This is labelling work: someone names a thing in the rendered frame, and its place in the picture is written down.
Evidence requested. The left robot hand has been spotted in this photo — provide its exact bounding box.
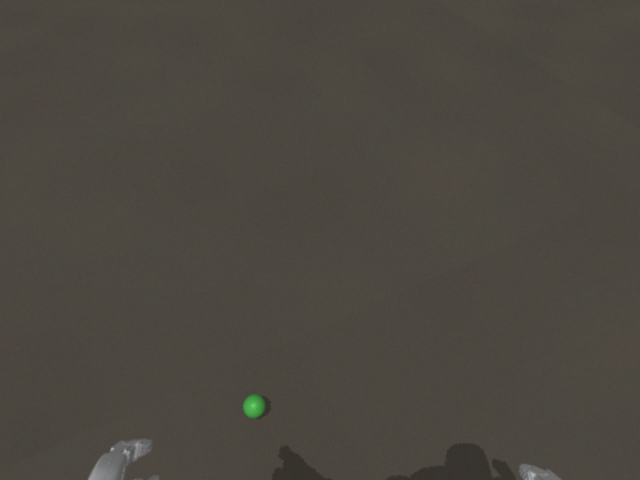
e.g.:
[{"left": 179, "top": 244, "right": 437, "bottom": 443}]
[{"left": 88, "top": 439, "right": 159, "bottom": 480}]

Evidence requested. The ball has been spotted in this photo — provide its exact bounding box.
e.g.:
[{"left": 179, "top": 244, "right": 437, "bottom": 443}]
[{"left": 243, "top": 394, "right": 266, "bottom": 418}]

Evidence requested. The right robot hand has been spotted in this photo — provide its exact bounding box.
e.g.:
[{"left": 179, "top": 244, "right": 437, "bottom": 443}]
[{"left": 519, "top": 464, "right": 561, "bottom": 480}]

